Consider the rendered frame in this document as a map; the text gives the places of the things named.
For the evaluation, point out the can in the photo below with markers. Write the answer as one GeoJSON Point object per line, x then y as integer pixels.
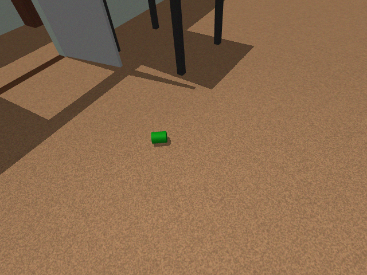
{"type": "Point", "coordinates": [159, 137]}

